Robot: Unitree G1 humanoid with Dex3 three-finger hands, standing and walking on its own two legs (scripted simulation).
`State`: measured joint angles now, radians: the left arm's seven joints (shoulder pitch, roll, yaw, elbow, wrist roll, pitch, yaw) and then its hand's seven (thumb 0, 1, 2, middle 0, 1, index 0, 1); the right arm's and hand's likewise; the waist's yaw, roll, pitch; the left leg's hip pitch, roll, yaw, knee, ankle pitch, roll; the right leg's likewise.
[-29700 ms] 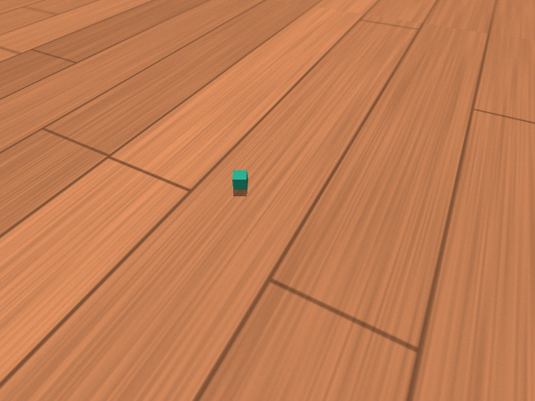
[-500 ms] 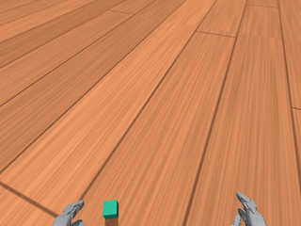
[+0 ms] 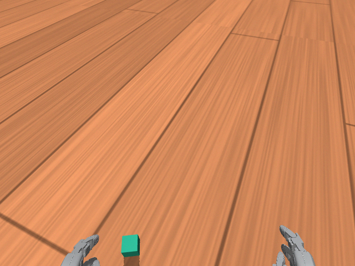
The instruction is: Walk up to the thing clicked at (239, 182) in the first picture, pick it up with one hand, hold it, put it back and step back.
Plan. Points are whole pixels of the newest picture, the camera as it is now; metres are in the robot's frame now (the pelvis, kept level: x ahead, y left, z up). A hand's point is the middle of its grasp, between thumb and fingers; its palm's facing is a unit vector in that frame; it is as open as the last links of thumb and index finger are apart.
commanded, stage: home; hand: left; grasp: from above
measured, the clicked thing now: (130, 245) +0.40 +0.25 -0.68
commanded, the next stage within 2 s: stand in 0.06 s
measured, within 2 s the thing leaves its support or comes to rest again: neither
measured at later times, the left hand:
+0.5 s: hand out of the picture +0.10 +0.24 -0.10, palm faces +0.03 -0.94 -0.33, open 7.4 cm
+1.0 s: hand out of the picture +0.03 +0.25 -0.10, palm faces +0.03 -0.94 -0.33, open 7.4 cm
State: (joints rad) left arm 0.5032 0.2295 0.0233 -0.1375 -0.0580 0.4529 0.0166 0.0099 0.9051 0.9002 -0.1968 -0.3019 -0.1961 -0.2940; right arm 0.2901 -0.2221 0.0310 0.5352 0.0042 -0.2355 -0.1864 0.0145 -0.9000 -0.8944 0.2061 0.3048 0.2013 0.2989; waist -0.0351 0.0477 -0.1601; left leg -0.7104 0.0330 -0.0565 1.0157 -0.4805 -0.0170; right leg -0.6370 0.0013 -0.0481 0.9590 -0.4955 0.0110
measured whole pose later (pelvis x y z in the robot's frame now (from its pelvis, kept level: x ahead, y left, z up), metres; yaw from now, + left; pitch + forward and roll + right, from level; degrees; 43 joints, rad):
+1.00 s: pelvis -0.01 +0.01 +0.06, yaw +0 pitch -5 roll +0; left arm 0.18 0.29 0.03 1.11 0.03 0.01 0.03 0.00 0.90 0.90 -0.20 -0.30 -0.20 -0.30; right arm 0.14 -0.29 -0.04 1.10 -0.03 0.00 -0.02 0.01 -0.90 -0.89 0.21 0.30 0.20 0.30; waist 0.02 0.01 0.06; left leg -0.14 -0.01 -0.02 0.41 -0.19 0.01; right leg -0.10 -0.05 -0.02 0.40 -0.22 0.03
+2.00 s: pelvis +0.00 +0.00 +0.07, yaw +0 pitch -3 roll +0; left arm 0.10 0.32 0.03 1.15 0.02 0.00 0.01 0.00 0.90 0.90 -0.20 -0.30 -0.20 -0.30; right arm 0.10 -0.33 -0.01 1.15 -0.02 -0.01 -0.02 0.01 -0.90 -0.89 0.20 0.30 0.20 0.30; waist 0.01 0.01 0.05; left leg -0.11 0.01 -0.02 0.34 -0.17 -0.01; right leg -0.07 -0.03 -0.02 0.32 -0.20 0.02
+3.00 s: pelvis -0.04 +0.01 +0.04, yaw +1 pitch -2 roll -1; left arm 0.06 0.38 0.06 0.97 0.01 0.03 0.01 0.00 0.90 0.90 -0.20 -0.30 -0.20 -0.30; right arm 0.05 -0.42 -0.06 1.01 0.00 0.05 0.01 0.01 -0.90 -0.89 0.20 0.30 0.20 0.30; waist -0.01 0.02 0.18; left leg -0.38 -0.01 -0.04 0.69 -0.29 0.03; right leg -0.31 -0.03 -0.04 0.65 -0.30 0.01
